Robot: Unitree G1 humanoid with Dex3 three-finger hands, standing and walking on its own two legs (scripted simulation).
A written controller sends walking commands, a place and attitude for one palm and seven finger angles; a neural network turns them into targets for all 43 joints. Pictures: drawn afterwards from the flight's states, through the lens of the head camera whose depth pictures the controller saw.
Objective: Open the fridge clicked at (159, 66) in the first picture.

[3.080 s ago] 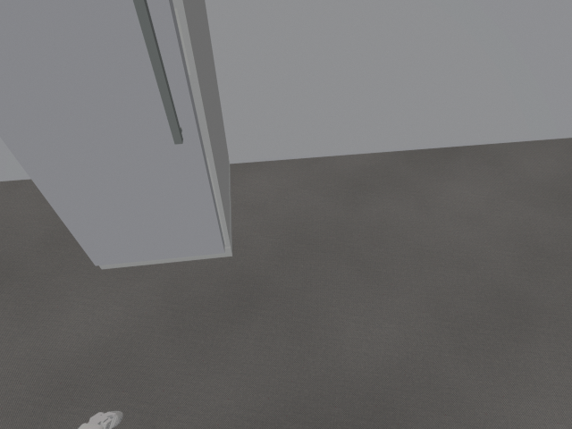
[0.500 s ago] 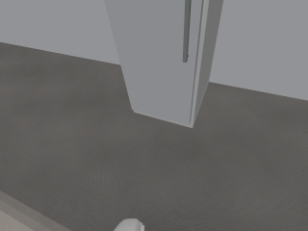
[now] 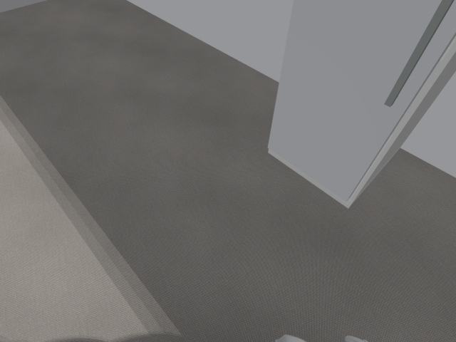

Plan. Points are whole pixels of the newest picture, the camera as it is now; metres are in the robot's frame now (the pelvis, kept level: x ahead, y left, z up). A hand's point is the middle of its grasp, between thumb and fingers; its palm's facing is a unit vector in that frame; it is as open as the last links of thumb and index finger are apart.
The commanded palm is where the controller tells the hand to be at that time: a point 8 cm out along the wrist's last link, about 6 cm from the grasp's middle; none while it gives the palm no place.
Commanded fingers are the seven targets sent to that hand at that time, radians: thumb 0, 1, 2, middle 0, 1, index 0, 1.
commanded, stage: walk to a spot facing it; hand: right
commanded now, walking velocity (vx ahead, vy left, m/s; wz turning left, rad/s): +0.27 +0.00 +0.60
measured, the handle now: (427, 39) +0.85 -0.45 +0.12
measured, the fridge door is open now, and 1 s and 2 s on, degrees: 0 0 0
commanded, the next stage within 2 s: turn to face it in 1.30 s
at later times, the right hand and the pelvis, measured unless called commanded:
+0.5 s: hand (312, 310) +0.22 -0.15 -0.16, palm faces -0.34 +0.93 -0.13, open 7.4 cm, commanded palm none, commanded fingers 0.00 -0.90 -0.90 0.20 0.30 0.20 0.30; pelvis +0.08 +0.00 +0.01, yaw +18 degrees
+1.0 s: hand (277, 244) +0.37 -0.08 -0.17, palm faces -0.41 +0.89 -0.19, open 7.4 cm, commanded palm none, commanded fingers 0.00 -0.90 -0.90 0.20 0.30 0.20 0.30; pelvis +0.26 +0.08 +0.00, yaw +30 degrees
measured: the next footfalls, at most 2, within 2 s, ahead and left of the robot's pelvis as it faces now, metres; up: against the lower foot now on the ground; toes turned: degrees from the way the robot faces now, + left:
right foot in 0.10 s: +0.07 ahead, -0.13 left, +0.00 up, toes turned -4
left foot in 0.60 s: +0.19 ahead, +0.18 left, +0.00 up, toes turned +30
